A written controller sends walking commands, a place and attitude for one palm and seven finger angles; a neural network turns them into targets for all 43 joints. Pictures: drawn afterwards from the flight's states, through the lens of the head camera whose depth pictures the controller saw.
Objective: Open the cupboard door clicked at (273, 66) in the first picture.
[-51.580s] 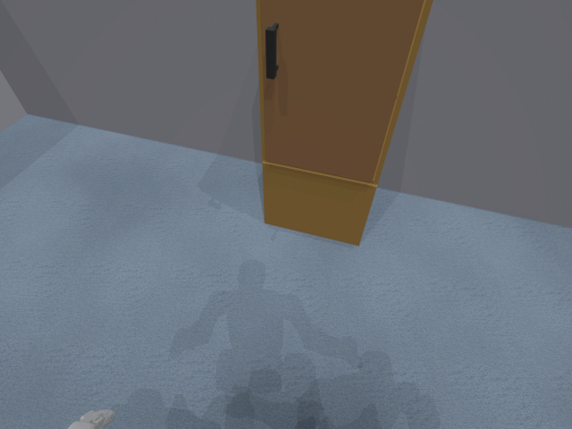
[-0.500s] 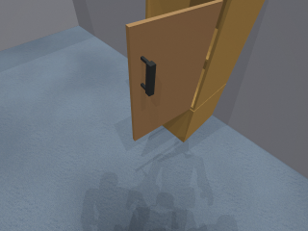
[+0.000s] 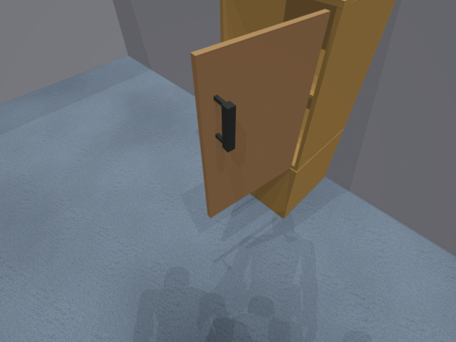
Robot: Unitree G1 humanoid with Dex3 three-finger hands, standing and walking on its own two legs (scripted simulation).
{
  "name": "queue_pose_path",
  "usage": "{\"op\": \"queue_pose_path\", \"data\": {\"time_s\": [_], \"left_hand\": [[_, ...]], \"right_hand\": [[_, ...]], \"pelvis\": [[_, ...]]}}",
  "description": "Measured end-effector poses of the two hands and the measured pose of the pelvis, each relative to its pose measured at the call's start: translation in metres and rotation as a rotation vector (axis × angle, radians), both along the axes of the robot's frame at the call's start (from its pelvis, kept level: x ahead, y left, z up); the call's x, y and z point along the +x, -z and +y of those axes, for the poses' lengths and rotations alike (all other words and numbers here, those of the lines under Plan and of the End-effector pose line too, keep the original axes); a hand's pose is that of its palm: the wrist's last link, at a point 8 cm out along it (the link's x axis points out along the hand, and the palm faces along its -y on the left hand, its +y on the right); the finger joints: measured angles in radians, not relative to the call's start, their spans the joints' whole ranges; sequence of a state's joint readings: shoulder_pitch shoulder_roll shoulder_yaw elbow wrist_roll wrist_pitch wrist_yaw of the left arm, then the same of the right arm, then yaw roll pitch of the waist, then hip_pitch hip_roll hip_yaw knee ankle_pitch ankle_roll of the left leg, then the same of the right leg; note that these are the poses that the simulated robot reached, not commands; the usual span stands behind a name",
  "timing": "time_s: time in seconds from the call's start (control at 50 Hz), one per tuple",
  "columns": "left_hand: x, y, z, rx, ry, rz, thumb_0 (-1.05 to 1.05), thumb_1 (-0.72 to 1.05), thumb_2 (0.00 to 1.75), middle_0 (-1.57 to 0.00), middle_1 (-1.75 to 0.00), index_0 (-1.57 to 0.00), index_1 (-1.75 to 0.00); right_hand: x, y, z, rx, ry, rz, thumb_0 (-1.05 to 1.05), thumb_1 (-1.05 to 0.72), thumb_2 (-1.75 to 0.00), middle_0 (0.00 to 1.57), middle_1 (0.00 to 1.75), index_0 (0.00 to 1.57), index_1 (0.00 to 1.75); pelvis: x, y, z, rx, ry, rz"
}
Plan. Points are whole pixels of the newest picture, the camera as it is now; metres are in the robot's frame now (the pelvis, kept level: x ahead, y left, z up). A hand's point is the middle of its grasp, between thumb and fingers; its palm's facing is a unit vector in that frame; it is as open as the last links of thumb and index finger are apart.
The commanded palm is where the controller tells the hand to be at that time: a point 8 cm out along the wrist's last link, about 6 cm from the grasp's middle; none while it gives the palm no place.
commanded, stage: let the arm hang, fingers relaxed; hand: left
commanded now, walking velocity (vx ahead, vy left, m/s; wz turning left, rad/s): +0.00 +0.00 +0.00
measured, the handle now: (223, 123) +0.58 +0.05 +0.05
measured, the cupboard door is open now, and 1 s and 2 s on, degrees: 81 81 81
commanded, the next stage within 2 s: look to check the result in 0.26 s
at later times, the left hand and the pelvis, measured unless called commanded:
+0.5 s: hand out of the picture +0.01 +0.17 -0.17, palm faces +0.04 -0.98 -0.20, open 7.3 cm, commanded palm none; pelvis +0.01 -0.01 +0.00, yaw +0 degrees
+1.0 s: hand out of the picture +0.04 +0.18 -0.17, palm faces +0.03 -0.97 -0.22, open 7.3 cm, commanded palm none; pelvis +0.02 -0.01 +0.00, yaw +0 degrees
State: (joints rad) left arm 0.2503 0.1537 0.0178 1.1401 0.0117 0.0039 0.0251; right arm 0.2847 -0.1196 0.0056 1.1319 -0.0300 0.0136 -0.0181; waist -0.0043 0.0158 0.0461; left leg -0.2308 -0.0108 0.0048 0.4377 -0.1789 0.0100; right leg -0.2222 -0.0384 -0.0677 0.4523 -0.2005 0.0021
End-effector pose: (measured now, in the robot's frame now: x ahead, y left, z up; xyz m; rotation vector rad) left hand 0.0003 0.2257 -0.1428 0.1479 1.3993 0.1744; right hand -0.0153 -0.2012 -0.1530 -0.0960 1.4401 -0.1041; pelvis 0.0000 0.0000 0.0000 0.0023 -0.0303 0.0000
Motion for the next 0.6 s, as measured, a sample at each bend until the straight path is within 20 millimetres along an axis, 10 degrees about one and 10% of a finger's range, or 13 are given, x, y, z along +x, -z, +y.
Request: {"op": "queue_pose_path", "data": {"time_s": [0.6], "left_hand": [[0.005,-0.001,-0.009,-0.004,-0.004,0.014,0.00,0.91,0.90,-0.20,-0.30,-0.20,-0.30]], "right_hand": [[0.023,-0.006,-0.028,-0.046,-0.017,-0.023,0.00,-0.91,-0.90,0.20,0.30,0.20,0.30]], "pelvis": [[0.009,-0.002,-0.010,-0.001,-0.002,-0.005]]}}
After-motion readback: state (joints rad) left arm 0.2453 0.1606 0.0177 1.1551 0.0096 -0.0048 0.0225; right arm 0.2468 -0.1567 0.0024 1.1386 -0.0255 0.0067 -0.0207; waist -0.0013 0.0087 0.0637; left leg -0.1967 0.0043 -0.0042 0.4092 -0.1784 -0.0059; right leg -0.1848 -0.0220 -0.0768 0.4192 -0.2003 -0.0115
